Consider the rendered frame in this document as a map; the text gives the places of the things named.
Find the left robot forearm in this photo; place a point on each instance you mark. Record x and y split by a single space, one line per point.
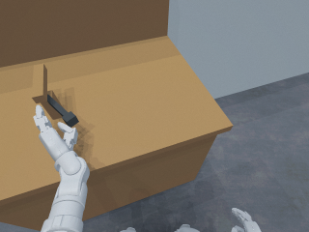
70 199

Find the right robot shin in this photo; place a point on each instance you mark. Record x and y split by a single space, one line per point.
185 225

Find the robot left hand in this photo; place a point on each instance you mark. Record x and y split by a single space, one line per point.
49 137

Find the counter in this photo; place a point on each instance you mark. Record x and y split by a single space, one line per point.
146 121

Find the robot right hand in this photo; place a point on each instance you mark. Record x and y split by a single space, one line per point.
246 221

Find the tap lever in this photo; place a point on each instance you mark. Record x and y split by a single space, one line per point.
69 118

